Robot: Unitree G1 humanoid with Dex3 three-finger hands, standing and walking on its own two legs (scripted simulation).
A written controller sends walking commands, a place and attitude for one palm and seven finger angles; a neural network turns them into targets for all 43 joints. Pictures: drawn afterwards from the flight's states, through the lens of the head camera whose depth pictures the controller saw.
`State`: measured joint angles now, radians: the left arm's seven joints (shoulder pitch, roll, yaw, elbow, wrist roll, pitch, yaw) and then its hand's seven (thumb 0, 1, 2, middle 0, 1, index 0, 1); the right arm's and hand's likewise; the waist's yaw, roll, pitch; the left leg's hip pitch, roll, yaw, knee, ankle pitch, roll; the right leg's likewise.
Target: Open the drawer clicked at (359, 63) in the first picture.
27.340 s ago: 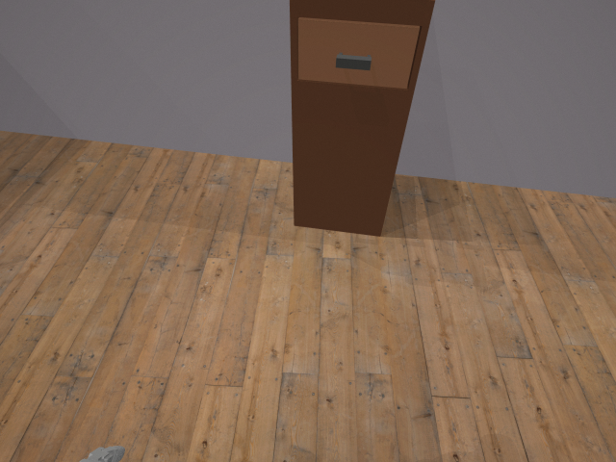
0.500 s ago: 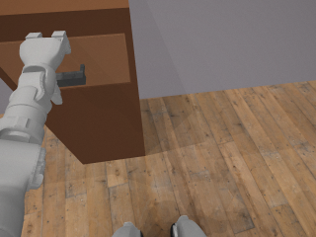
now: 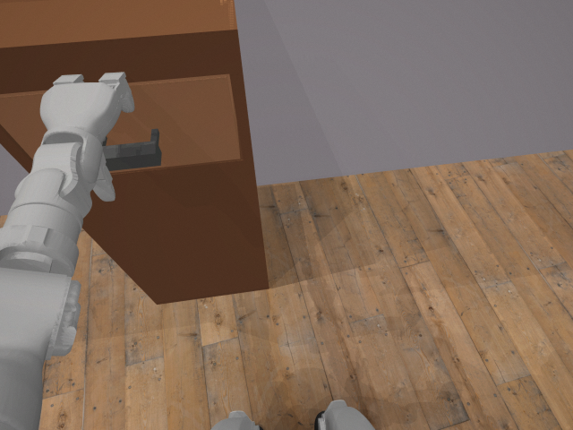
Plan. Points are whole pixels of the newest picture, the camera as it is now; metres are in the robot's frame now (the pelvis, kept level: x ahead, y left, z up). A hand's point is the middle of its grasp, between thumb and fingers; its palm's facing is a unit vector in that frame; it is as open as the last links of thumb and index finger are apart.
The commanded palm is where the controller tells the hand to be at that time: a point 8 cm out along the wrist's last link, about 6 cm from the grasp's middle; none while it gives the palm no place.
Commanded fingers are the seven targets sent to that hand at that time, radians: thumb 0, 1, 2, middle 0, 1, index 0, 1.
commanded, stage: lift the fingers back up to retry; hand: left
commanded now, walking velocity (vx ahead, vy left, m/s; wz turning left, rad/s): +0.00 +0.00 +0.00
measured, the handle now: (127, 146) +0.55 +0.23 +0.05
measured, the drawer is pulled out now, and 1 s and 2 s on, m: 0.00 0.00 0.00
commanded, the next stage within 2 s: re-aim the fingers above the handle in 0.40 s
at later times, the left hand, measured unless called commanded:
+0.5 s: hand (99, 134) +0.50 +0.24 +0.12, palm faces +0.01 +0.01 -1.00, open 13.5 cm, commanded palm +0.49 +0.27 +0.17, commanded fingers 0.00 -0.50 0.30 -0.30 -1.20 -0.30 -1.20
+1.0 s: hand (99, 135) +0.50 +0.24 +0.12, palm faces +0.00 +0.02 -1.00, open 13.5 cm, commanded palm +0.50 +0.27 +0.17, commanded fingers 0.00 -0.50 0.30 -0.30 -1.20 -0.30 -1.20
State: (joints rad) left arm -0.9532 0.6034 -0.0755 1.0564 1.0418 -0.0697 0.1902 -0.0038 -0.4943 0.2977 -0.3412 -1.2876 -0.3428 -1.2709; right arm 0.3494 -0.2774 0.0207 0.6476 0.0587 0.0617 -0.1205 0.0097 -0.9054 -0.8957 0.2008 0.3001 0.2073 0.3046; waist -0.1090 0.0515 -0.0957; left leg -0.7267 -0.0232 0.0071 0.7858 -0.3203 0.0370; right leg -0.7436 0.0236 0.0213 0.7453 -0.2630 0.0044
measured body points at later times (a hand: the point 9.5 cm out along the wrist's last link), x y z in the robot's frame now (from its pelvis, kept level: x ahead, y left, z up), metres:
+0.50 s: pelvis +0.03 +0.00 +0.02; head +0.10 -0.02 +0.46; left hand +0.50 +0.24 +0.17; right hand +0.10 -0.27 -0.11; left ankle +0.03 +0.10 -0.70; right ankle +0.05 -0.12 -0.70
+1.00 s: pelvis +0.03 -0.01 +0.02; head +0.10 -0.03 +0.46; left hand +0.50 +0.24 +0.17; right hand +0.09 -0.29 -0.11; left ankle +0.03 +0.10 -0.70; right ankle +0.05 -0.12 -0.70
